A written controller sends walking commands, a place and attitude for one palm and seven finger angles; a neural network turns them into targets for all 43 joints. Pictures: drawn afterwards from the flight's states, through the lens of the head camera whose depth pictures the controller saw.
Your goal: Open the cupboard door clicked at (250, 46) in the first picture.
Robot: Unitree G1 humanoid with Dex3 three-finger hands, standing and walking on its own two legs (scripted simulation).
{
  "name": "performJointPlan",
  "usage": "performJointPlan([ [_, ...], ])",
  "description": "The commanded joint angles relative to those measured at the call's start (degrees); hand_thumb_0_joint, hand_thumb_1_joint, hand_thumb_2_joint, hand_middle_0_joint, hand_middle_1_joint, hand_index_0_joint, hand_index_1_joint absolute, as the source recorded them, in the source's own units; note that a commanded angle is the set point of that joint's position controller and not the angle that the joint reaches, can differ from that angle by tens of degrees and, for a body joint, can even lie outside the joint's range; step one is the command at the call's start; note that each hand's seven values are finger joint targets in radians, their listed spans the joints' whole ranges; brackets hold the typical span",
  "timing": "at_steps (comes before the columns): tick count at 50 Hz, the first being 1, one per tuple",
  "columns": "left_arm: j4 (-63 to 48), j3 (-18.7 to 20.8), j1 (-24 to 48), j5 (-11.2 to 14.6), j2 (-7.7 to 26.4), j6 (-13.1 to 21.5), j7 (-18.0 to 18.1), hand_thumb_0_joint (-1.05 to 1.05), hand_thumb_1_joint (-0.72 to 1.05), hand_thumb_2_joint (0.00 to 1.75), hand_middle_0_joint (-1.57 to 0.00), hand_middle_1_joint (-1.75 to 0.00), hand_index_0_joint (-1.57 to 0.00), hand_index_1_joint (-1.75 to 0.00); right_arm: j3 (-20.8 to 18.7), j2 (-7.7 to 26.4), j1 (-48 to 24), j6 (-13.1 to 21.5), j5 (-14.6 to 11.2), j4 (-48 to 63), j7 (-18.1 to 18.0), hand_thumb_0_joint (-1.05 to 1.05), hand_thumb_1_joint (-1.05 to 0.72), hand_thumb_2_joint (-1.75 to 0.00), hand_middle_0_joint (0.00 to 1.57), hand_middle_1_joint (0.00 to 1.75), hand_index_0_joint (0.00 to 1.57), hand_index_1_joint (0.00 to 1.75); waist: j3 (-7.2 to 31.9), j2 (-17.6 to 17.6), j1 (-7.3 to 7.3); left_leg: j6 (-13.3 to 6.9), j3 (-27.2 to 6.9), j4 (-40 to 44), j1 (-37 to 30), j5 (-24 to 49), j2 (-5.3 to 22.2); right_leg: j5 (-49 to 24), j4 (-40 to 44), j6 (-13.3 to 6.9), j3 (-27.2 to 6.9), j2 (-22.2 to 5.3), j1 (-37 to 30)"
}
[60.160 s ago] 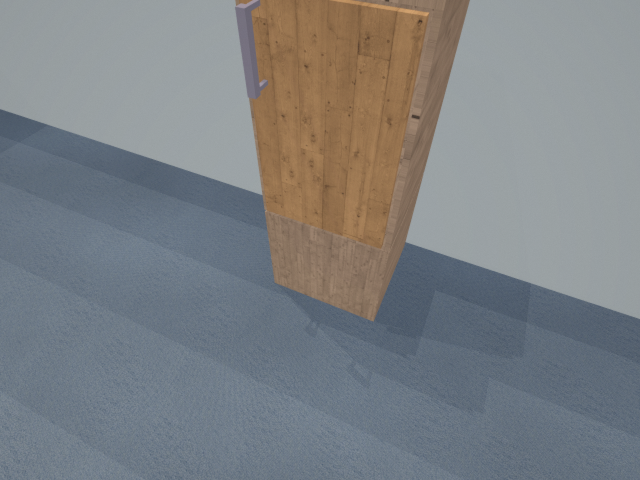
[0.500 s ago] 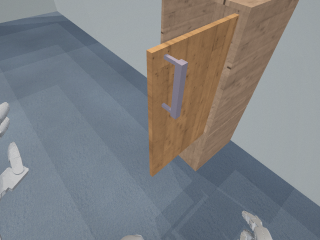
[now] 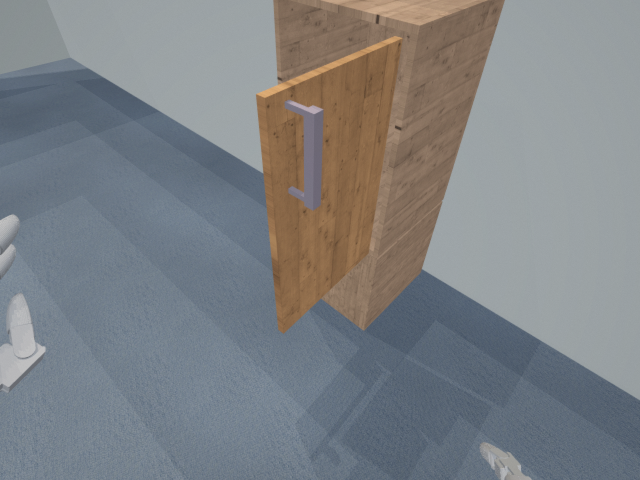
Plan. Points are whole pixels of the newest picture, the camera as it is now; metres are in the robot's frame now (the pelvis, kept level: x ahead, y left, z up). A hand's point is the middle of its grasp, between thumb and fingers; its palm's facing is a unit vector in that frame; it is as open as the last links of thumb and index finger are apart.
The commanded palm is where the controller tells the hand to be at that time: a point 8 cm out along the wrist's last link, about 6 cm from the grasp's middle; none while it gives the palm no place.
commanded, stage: stop stepping back and stand still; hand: left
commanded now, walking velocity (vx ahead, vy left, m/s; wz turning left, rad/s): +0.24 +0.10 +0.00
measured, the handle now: (303, 157) +0.55 +0.07 +0.15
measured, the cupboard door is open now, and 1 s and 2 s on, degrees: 92 92 92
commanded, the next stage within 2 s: let the arm hang, fingers relaxed in 0.48 s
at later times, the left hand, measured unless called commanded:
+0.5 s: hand (16, 373) +0.16 +0.28 +0.16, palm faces +0.43 -0.77 -0.47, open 7.4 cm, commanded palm +0.11 +0.31 +0.18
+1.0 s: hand out of the picture -0.08 +0.19 -0.18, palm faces +0.08 -0.98 -0.17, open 7.1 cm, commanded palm none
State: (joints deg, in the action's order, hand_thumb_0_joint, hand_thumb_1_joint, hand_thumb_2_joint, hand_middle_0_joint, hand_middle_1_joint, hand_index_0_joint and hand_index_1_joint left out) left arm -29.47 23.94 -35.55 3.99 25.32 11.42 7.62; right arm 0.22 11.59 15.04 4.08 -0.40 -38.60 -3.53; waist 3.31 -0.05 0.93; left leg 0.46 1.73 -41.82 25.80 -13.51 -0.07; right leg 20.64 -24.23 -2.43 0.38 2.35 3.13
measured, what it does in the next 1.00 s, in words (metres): steps on the spot: left foot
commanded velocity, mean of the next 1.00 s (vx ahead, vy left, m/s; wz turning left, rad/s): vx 0.01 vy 0.00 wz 0.00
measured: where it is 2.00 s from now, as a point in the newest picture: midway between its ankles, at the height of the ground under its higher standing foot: outside the picture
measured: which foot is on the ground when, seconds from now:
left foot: up 0.00-0.06, down 0.08-1.00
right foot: down 0.00-1.00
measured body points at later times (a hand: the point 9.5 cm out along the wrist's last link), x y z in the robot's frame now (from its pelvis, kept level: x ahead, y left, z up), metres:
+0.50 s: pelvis -0.02 +0.01 +0.00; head -0.03 +0.01 +0.45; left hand +0.13 +0.32 +0.19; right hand +0.13 -0.22 -0.09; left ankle +0.03 +0.11 -0.74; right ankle -0.08 -0.09 -0.74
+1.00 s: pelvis -0.05 +0.01 +0.00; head -0.03 +0.03 +0.45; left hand -0.08 +0.24 -0.16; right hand -0.03 -0.23 -0.15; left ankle +0.03 +0.11 -0.74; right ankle -0.08 -0.09 -0.74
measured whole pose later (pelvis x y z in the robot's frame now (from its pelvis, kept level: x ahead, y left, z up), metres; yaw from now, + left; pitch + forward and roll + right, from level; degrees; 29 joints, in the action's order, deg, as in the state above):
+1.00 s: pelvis -0.05 +0.01 +0.00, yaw +4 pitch -2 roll -1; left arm 58.7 0.4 -20.4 -0.5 10.6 -2.3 0.6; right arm -0.2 11.0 16.9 -3.2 1.7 -59.4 -1.4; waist -3.8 -0.3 -0.4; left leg -2.1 -0.3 -27.9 19.4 -7.1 -1.1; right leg 18.8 -26.8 -1.4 4.5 1.2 6.5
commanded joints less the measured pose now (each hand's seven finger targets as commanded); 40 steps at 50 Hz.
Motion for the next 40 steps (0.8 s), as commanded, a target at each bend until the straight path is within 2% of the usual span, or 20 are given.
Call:
performJointPlan([
  [1, -0.9, 4.1, 11.5, -0.7, 6.9, 1.8, 1.6, 0.0, 0.9, 0.9, -0.2, -0.3, -0.2, -0.3, -2.0, 7.0, -7.7, 4.6, -0.6, 9.1, -1.7, 0.0, -0.9, -0.9, 0.2, 0.3, 0.2, 0.3, -4.7, -4.7, -1.51, -2.7, 1.4, 12.8, -10.2, 0.1, 0.7, -15.1, 4.8, -1.9, -6.6, -13.0, 9.7],
  [3, -2.5, 2.3, 15.9, -1.2, 6.7, 2.3, 1.7, 0.0, 0.9, 0.9, -0.2, -0.3, -0.2, -0.3, -2.9, 8.5, -7.8, 5.6, -0.3, 9.2, -2.3, 0.0, -0.9, -0.9, 0.2, 0.3, 0.2, 0.3, -5.6, 0.1, -1.37, -4.2, -2.0, 16.9, -16.1, 0.6, 2.8, -10.3, 1.2, 0.1, -5.8, -10.2, 13.1],
  [5, -5.0, 2.6, 16.7, -1.6, 7.3, 2.9, 1.8, 0.0, 0.9, 0.9, -0.2, -0.3, -0.2, -0.3, -3.1, 9.4, -7.2, 5.6, -0.5, 10.5, -2.1, 0.0, -0.9, -0.9, 0.2, 0.3, 0.2, 0.3, -5.0, 4.0, -1.05, -6.7, -9.0, 17.5, -18.2, 4.8, 7.2, -11.1, -2.2, 3.1, -4.3, -5.5, 15.1],
  [7, -8.9, 4.6, 14.7, -1.7, 9.9, 3.7, 1.6, 0.0, 0.9, 0.9, -0.2, -0.3, -0.2, -0.3, -2.1, 8.2, -7.1, 5.9, 0.2, 10.2, -2.0, 0.0, -0.9, -0.9, 0.2, 0.3, 0.2, 0.3, -3.3, 10.5, -1.15, -7.2, -14.7, 21.8, -15.8, 4.4, 9.1, -7.2, -5.2, 3.0, -0.6, -3.5, 13.9],
  [8, -9.9, 4.5, 14.5, -1.8, 9.2, 4.0, 1.5, 0.0, 0.9, 0.9, -0.2, -0.3, -0.2, -0.3, -2.0, 7.9, -7.5, 6.2, 0.3, 10.4, -1.8, 0.0, -0.9, -0.9, 0.2, 0.3, 0.2, 0.3, -4.1, 9.9, -1.06, -7.3, -16.8, 24.5, -12.5, -0.2, 10.4, -3.2, -5.1, 2.9, -0.3, -2.5, 11.6],
  [11, -11.8, 7.0, 8.9, -1.6, 9.6, 4.2, 2.0, 0.0, 0.9, 0.9, -0.2, -0.3, -0.2, -0.3, -2.2, 7.7, -7.9, 6.7, 0.6, 11.4, -1.3, 0.0, -0.9, -0.9, 0.2, 0.3, 0.2, 0.3, -3.5, 7.4, -0.32, -5.0, -12.5, 26.7, -7.2, -7.4, 8.2, -2.4, 0.4, 1.5, -0.1, -2.5, 5.2],
  [12, -12.1, 9.1, 5.8, -1.5, 11.1, 4.3, 2.0, 0.0, 0.9, 0.9, -0.2, -0.3, -0.2, -0.3, -2.5, 7.5, -7.7, 6.5, 0.6, 11.7, -1.2, 0.0, -0.9, -0.9, 0.2, 0.3, 0.2, 0.3, -2.0, 6.6, -0.12, -4.0, -9.7, 24.7, -6.7, -5.9, 6.3, -3.0, 2.7, 1.0, -1.3, -3.5, 3.5],
  [14, -11.2, 8.7, 2.6, -0.9, 9.2, 4.7, 1.7, 0.0, 0.9, 0.9, -0.2, -0.3, -0.2, -0.3, -2.8, 6.7, -7.2, 5.9, 0.5, 12.1, -0.6, 0.0, -0.9, -0.9, 0.2, 0.3, 0.2, 0.3, 0.4, 3.8, -0.93, -2.1, -5.2, 17.0, -9.9, 1.0, 3.3, -6.2, 5.9, -1.0, -6.5, -6.9, 4.9],
  [16, -9.7, 8.4, 1.6, -0.4, 8.3, 4.9, 1.7, 0.0, 0.9, 0.9, -0.2, -0.3, -0.2, -0.3, -3.1, 6.7, -6.3, 5.0, 0.3, 11.7, -0.2, 0.0, -0.9, -0.9, 0.2, 0.3, 0.2, 0.3, 1.3, 1.7, -1.55, -1.5, -3.7, 12.0, -12.2, 5.5, 3.0, -12.6, 7.0, -2.1, -10.1, -10.3, 7.1],
  [18, -7.2, 7.7, 1.6, -0.2, 7.6, 4.5, 1.6, 0.0, 0.9, 0.9, -0.2, -0.3, -0.2, -0.3, -2.9, 6.7, -5.8, 4.7, -0.1, 11.3, -0.2, 0.0, -0.9, -0.9, 0.2, 0.3, 0.2, 0.3, 1.6, 0.8, -1.78, -1.5, -3.6, 12.8, -14.6, 8.5, 3.8, -18.1, 5.7, -0.8, -8.5, -9.5, 8.1],
  [21, -4.4, 6.0, 5.4, -0.7, 7.2, 3.9, 1.3, 0.0, 0.9, 0.9, -0.2, -0.3, -0.2, -0.3, -2.9, 7.4, -6.0, 4.7, -0.2, 11.0, -0.8, 0.0, -0.9, -0.9, 0.2, 0.3, 0.2, 0.3, 0.6, 2.8, -1.81, -2.4, -5.2, 15.7, -19.1, 13.5, 5.6, -15.5, 4.3, 1.9, -4.5, -5.4, 11.2],
  [28, -6.6, 3.7, 11.6, -1.5, 7.3, 3.6, 1.1, 0.0, 0.9, 0.9, -0.2, -0.3, -0.2, -0.3, -2.2, 7.3, -7.8, 6.0, 0.3, 11.2, -1.7, 0.0, -0.9, -0.9, 0.2, 0.3, 0.2, 0.3, -1.8, 2.3, -1.18, -2.7, -7.2, 21.4, -17.3, 3.8, 6.0, -8.0, 5.9, 2.3, -2.9, -3.8, 10.4],
  [29, 39.5, -16.4, 11.7, -6.6, -2.5, -5.8, -6.2, 0.0, 0.9, 0.9, -0.2, -0.3, -0.2, -0.3, -4.8, 18.2, -8.8, 6.6, 0.6, -4.1, 3.7, 0.0, -0.9, -0.9, 0.2, 0.3, 0.2, 0.3, -4.8, 4.2, -3.02, -4.4, -10.3, 12.0, -8.6, 18.4, 8.0, -15.3, -5.2, 0.6, 0.8, -6.8, 14.5],
  [30, 41.5, -16.0, 10.3, -5.6, -4.6, -10.1, -7.0, 0.0, 0.9, 0.9, -0.2, -0.3, -0.2, -0.3, -4.5, 13.3, -4.9, 2.2, 0.1, -4.1, 3.6, 0.0, -0.9, -0.9, 0.2, 0.3, 0.2, 0.3, -0.7, 4.0, -1.69, -4.4, -7.7, 13.4, -10.1, 18.3, 8.1, -11.7, -5.5, 0.6, -0.9, -6.5, 12.4],
  [31, 41.2, -16.8, 9.8, -5.5, -6.2, -11.5, -7.2, 0.0, 0.9, 0.9, -0.2, -0.3, -0.2, -0.3, -3.7, 11.8, -4.3, 0.9, 0.3, -3.0, 3.4, 0.0, -0.9, -0.9, 0.2, 0.3, 0.2, 0.3, -1.3, 5.1, -1.72, -4.6, -8.0, 14.2, -9.3, 14.0, 8.5, -7.1, -5.8, 1.0, -0.1, -6.1, 13.3],
  [34, 49.0, -18.2, 12.7, -6.1, -4.7, -11.2, -7.6, 0.0, 0.9, 0.9, -0.2, -0.3, -0.2, -0.3, -2.7, 11.7, -6.0, -0.6, 1.5, -3.5, 3.2, 0.0, -0.9, -0.9, 0.2, 0.3, 0.2, 0.3, 1.3, -4.3, -0.73, -5.6, -11.5, 15.4, -6.0, 7.2, 7.7, -4.8, -4.6, -0.1, -1.1, -5.4, 9.1],
  [36, 55.4, -18.5, 16.6, -6.1, -3.0, -10.8, -7.5, 0.0, 0.9, 0.9, -0.2, -0.3, -0.2, -0.3, -2.9, 11.8, -6.6, -1.4, 1.7, -4.9, 3.1, 0.0, -0.9, -0.9, 0.2, 0.3, 0.2, 0.3, 1.7, -12.1, -1.27, -4.5, -9.3, 12.0, -8.9, 9.1, 5.3, -8.1, -0.9, -1.6, -3.8, -8.4, 10.2],
  [37, 58.4, -19.1, 18.6, -5.9, -2.9, -11.0, -7.3, 0.0, 0.9, 0.9, -0.2, -0.3, -0.2, -0.3, -2.7, 10.8, -6.2, -2.0, 1.7, -5.9, 3.1, 0.0, -0.9, -0.9, 0.2, 0.3, 0.2, 0.3, 0.6, -13.3, -1.81, -3.7, -7.9, 10.2, -10.4, 9.1, 4.0, -8.0, 0.7, -2.6, -4.7, -9.8, 12.0],
  [39, 64.5, -20.7, 21.0, -5.2, -4.7, -11.6, -6.6, 0.0, 0.9, 0.9, -0.2, -0.3, -0.2, -0.3, -2.0, 8.1, -4.9, -3.5, 2.0, -8.5, 3.0, 0.0, -0.9, -0.9, 0.2, 0.3, 0.2, 0.3, -1.6, -7.4, -2.83, -2.4, -5.7, 8.9, -13.6, 8.8, 2.7, -7.5, 2.3, -3.7, -5.3, -11.3, 14.9],
  [40, 67.2, -21.3, 21.4, -5.0, -5.0, -11.8, -6.5, 0.0, 0.9, 0.9, -0.2, -0.3, -0.2, -0.3, -1.7, 7.7, -4.5, -4.0, 2.1, -9.6, 2.9, 0.0, -0.9, -0.9, 0.2, 0.3, 0.2, 0.3, -2.7, -1.9, -3.12, -2.3, -6.1, 10.4, -14.7, 9.2, 3.2, -5.9, 2.1, -3.4, -5.0, -10.6, 15.6],
])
